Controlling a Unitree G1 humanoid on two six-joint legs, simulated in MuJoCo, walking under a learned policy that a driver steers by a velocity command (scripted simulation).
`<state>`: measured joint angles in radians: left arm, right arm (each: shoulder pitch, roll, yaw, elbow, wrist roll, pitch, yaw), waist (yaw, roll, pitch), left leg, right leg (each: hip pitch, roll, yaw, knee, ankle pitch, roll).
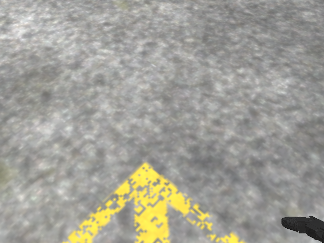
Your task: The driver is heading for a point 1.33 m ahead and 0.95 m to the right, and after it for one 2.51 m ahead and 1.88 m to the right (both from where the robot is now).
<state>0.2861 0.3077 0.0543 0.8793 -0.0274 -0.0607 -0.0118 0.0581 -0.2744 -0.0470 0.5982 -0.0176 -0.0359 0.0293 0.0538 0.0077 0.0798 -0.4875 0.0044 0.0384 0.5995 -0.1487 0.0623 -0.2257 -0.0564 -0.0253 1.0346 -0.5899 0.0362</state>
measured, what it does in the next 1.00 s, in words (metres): walks ahead, turning right: right foot, then left foot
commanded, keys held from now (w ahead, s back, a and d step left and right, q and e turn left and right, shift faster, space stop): e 1.00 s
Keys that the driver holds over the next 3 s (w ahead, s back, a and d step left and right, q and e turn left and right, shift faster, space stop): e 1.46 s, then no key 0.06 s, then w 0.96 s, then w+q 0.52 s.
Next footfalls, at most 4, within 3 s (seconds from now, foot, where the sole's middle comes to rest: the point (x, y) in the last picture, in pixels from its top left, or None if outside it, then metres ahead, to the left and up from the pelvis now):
0.44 right None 0.15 -0.15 -0.76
0.90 left None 0.25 0.06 -0.76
1.32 right None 0.07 -0.15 -0.76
1.82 left None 0.27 -0.03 -0.76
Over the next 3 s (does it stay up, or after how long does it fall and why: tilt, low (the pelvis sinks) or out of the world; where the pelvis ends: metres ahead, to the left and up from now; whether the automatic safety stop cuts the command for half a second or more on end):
stays up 0.54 -0.55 0.02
